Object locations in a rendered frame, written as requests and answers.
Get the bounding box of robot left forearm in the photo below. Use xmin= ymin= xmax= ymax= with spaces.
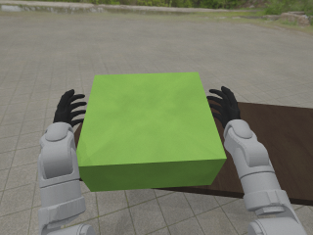
xmin=37 ymin=121 xmax=86 ymax=235

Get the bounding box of robot right forearm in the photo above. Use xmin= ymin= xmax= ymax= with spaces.
xmin=223 ymin=119 xmax=307 ymax=235

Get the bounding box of robot left upper arm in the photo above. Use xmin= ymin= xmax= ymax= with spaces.
xmin=47 ymin=223 xmax=96 ymax=235

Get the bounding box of right robot hand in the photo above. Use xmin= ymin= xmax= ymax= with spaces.
xmin=206 ymin=86 xmax=241 ymax=129

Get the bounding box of robot right upper arm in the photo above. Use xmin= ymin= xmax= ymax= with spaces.
xmin=247 ymin=216 xmax=306 ymax=235

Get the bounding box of carton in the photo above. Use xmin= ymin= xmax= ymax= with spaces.
xmin=75 ymin=71 xmax=227 ymax=192

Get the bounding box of table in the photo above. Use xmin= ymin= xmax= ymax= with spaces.
xmin=73 ymin=99 xmax=313 ymax=207

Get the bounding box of left robot hand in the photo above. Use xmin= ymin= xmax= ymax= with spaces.
xmin=53 ymin=89 xmax=87 ymax=127

